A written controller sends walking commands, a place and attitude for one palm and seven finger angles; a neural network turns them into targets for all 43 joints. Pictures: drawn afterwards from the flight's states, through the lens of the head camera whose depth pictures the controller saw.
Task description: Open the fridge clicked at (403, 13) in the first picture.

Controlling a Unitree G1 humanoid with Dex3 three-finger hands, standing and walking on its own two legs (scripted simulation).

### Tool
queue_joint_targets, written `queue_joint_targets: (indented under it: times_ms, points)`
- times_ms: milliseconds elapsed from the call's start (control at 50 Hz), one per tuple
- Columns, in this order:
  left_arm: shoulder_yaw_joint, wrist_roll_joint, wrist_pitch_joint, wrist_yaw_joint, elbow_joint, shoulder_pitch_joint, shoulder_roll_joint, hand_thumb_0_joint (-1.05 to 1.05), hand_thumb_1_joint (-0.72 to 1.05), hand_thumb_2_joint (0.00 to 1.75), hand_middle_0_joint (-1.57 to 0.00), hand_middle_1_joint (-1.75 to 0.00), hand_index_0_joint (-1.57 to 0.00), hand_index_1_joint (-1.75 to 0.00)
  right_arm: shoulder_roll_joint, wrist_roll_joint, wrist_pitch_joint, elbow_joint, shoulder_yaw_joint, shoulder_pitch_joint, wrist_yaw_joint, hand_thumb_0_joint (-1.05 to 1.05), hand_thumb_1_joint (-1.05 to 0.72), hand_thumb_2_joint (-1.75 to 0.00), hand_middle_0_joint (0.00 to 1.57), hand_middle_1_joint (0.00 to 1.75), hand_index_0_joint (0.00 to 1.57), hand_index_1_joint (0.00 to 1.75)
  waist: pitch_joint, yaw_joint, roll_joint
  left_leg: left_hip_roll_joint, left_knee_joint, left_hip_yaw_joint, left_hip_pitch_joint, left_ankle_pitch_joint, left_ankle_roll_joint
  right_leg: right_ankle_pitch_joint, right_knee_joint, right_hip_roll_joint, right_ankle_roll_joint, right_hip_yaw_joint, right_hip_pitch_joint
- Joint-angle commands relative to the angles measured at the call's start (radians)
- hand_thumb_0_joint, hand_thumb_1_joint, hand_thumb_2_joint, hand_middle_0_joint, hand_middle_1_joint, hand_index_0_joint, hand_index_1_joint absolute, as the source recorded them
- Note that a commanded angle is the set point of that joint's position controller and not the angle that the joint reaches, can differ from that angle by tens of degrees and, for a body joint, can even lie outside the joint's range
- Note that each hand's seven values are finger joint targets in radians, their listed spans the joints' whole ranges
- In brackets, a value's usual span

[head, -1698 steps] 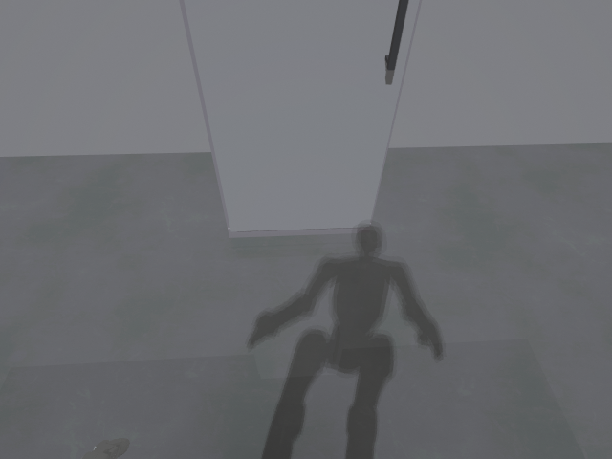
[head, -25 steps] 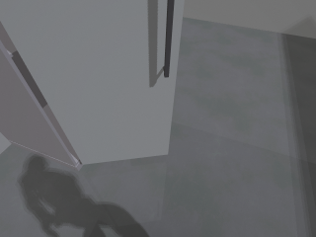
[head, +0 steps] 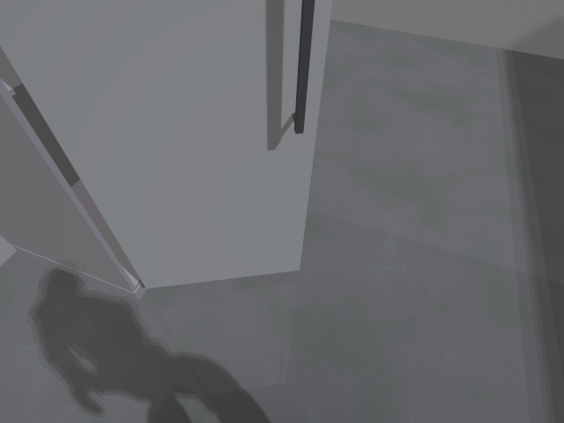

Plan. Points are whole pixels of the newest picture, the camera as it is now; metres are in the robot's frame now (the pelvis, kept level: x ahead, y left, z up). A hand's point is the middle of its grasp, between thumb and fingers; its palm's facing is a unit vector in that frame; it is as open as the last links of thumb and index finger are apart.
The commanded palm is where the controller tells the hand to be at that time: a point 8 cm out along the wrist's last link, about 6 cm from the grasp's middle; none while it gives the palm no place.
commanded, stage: look to check the result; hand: right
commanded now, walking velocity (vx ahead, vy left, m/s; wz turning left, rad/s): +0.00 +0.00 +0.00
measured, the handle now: (304, 26) +0.70 +0.02 +0.23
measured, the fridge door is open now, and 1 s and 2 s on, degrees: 61 61 61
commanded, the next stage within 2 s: stand and wait in 0.26 s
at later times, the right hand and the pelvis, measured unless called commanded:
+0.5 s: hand out of the picture +0.01 -0.16 -0.18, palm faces +0.02 +0.98 -0.18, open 7.4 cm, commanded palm none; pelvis +0.01 +0.01 +0.00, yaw +0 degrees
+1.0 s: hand out of the picture +0.00 -0.15 -0.18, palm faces +0.02 +0.99 -0.17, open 7.4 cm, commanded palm none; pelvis +0.01 +0.01 +0.00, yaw +0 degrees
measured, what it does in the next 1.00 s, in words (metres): stands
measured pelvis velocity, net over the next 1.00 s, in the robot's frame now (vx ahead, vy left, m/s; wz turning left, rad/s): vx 0.01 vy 0.01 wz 0.00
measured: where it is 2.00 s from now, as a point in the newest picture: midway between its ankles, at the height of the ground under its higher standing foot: outside the picture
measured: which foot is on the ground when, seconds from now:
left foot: down 0.00-1.00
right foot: down 0.00-1.00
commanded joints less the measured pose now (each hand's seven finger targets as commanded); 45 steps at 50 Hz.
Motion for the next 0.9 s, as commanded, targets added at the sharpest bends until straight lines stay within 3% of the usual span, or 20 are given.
queue_joint_targets:
  times_ms: [0, 100, 320, 480, 640, 800, 880]
  points:
    - [0.010, 0.001, -0.017, 0.002, -0.024, 0.061, 0.091, 0.00, 0.90, 0.90, -0.20, -0.30, -0.20, -0.30, -0.097, 0.006, -0.017, -0.022, -0.010, 0.064, -0.004, 0.00, -0.90, -0.90, 0.20, 0.30, 0.20, 0.30, -0.001, -0.004, 0.022, 0.084, -0.093, -0.079, -0.041, 0.067, 0.039, 0.106, -0.073, -0.103, -0.017, 0.101, 0.032]
    - [0.009, 0.001, -0.015, 0.002, -0.018, 0.053, 0.090, 0.00, 0.90, 0.90, -0.20, -0.30, -0.20, -0.30, -0.096, 0.006, -0.016, -0.023, -0.010, 0.059, -0.004, 0.00, -0.90, -0.90, 0.20, 0.30, 0.20, 0.30, 0.019, -0.003, 0.000, 0.083, -0.101, -0.081, -0.051, 0.053, 0.040, 0.090, -0.077, -0.102, -0.014, 0.100, 0.031]
    - [0.009, -0.002, -0.016, 0.003, -0.017, 0.052, 0.093, 0.00, 0.90, 0.90, -0.20, -0.30, -0.20, -0.30, -0.106, 0.007, -0.019, -0.023, -0.009, 0.062, -0.005, 0.00, -0.90, -0.90, 0.20, 0.30, 0.20, 0.30, 0.001, -0.006, 0.031, 0.086, -0.109, -0.081, -0.031, 0.091, 0.039, 0.131, -0.067, -0.107, -0.011, 0.091, 0.052]
    - [0.006, -0.001, -0.018, 0.005, -0.009, 0.053, 0.089, 0.00, 0.90, 0.90, -0.20, -0.30, -0.20, -0.30, -0.101, 0.008, -0.017, -0.022, -0.010, 0.057, -0.004, 0.00, -0.90, -0.90, 0.20, 0.30, 0.20, 0.30, 0.014, -0.007, 0.004, 0.085, -0.108, -0.083, -0.024, 0.091, 0.039, 0.136, -0.078, -0.108, -0.012, 0.094, 0.047]
    - [0.007, -0.002, -0.019, 0.006, -0.008, 0.056, 0.090, 0.00, 0.90, 0.90, -0.20, -0.30, -0.20, -0.30, -0.102, 0.008, -0.019, -0.022, -0.010, 0.061, -0.005, 0.00, -0.90, -0.90, 0.20, 0.30, 0.20, 0.30, 0.005, -0.005, 0.023, 0.088, -0.109, -0.081, -0.016, 0.128, 0.039, 0.165, -0.068, -0.109, -0.011, 0.088, 0.065]
    - [0.006, -0.001, -0.014, 0.005, -0.002, 0.059, 0.087, 0.00, 0.90, 0.90, -0.20, -0.30, -0.20, -0.30, -0.099, 0.009, -0.017, -0.020, -0.007, 0.061, -0.005, 0.00, -0.90, -0.90, 0.20, 0.30, 0.20, 0.30, 0.041, -0.003, 0.016, 0.083, -0.124, -0.084, -0.037, 0.060, 0.041, 0.102, -0.080, -0.105, -0.007, 0.091, 0.044]
    - [0.007, -0.002, -0.017, 0.006, -0.005, 0.058, 0.084, 0.00, 0.90, 0.90, -0.20, -0.30, -0.20, -0.30, -0.097, 0.009, -0.020, -0.018, -0.008, 0.071, -0.005, 0.00, -0.90, -0.90, 0.20, 0.30, 0.20, 0.30, 0.014, -0.006, 0.019, 0.087, -0.118, -0.083, -0.023, 0.099, 0.041, 0.136, -0.070, -0.106, -0.009, 0.089, 0.058]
